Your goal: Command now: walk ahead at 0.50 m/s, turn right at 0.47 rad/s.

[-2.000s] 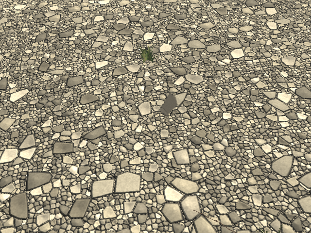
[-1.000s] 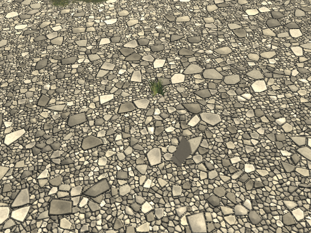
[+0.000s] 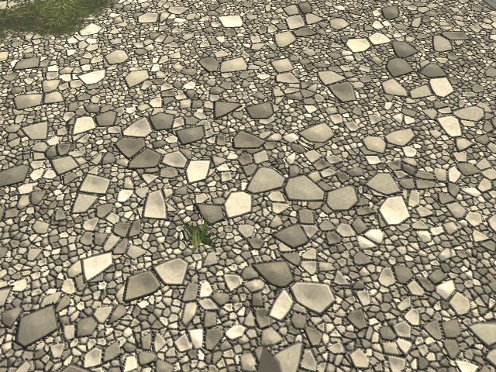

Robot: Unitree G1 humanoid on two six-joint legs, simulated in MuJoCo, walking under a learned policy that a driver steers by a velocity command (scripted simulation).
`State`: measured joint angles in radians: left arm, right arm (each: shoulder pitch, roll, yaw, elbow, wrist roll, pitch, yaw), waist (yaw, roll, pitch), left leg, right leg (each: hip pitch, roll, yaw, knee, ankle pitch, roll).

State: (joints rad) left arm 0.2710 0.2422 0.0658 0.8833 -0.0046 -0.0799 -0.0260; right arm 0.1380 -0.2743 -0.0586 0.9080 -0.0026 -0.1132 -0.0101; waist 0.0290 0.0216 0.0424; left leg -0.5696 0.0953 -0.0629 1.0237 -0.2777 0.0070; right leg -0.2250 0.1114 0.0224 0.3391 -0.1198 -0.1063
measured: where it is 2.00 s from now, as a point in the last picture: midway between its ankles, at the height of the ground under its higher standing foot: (347, 303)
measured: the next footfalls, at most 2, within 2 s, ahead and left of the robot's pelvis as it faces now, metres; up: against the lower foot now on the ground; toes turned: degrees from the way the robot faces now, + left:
left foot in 0.28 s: +0.34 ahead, +0.15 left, +0.00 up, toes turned -13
right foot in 0.80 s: +0.52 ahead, -0.20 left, +0.00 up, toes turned -31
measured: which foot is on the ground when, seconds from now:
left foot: up 0.00-0.26, down 0.28-0.80, up 0.82-1.00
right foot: down 0.00-0.30, up 0.32-0.78, down 0.80-1.00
